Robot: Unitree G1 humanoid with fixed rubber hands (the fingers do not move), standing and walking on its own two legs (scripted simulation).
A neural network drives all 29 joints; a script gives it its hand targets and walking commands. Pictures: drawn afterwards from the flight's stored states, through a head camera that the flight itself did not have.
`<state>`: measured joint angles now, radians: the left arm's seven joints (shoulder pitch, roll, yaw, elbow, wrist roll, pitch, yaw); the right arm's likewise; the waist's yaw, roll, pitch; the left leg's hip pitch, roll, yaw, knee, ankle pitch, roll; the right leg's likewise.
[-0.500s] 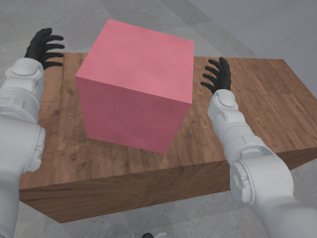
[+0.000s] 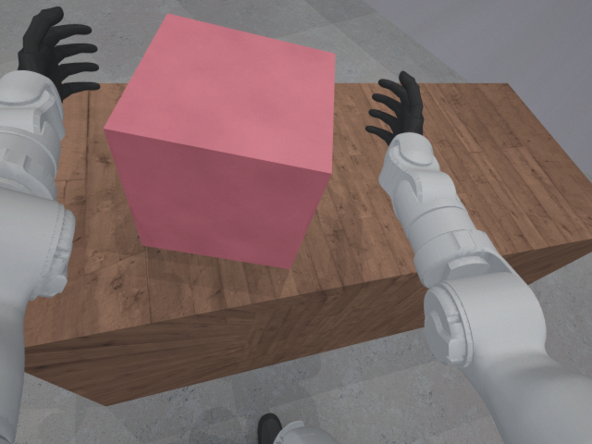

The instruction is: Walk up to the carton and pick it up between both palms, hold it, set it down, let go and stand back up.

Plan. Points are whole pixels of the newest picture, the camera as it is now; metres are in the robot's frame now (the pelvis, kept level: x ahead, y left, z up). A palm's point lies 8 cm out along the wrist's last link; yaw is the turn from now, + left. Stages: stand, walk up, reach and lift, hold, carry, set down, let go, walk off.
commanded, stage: set down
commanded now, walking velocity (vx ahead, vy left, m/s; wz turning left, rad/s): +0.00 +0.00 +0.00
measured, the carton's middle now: (234, 153) +0.54 -0.04 +0.02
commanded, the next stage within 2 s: none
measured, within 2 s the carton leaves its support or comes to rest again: neither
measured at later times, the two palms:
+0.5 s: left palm out of the picture +0.53 +0.23 +0.18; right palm (387, 144) +0.43 -0.21 +0.15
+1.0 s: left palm out of the picture +0.47 +0.23 +0.14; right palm (384, 200) +0.37 -0.19 +0.12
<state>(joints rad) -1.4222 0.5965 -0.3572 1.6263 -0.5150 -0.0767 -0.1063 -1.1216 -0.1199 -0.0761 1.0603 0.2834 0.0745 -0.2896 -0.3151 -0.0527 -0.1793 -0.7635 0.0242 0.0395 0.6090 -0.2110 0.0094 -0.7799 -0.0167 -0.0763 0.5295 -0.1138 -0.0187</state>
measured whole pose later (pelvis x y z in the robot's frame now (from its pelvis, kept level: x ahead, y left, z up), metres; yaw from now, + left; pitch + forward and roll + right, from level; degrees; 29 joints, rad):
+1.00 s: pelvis +0.02 +0.05 +0.02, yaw -1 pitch +1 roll -3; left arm -0.84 0.52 -0.18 1.07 -0.37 0.03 -0.17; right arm -0.60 -0.13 -0.05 0.70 0.27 0.07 -0.27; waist -0.17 0.00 0.01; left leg -0.29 0.00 0.07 0.52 -0.26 0.07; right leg -0.27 -0.03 -0.04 0.36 -0.11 0.02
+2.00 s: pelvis +0.03 +0.01 +0.02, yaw -1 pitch -7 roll -2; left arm -0.13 0.54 -0.05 0.51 -0.36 -0.03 -0.24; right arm 0.07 0.03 0.01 0.25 0.21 -0.04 -0.38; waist 0.00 -0.02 0.13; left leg -0.12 0.04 0.07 0.53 -0.30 0.01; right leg -0.13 0.01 -0.05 0.42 -0.18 0.00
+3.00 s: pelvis +0.07 +0.01 +0.02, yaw -1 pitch -8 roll -2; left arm 0.17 0.36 -0.04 0.40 -0.17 -0.01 -0.15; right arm 0.23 -0.08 0.00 0.50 0.10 -0.24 -0.18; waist 0.03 0.02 0.13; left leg 0.00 0.05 0.05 0.50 -0.35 -0.01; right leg -0.01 0.02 -0.06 0.39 -0.23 0.00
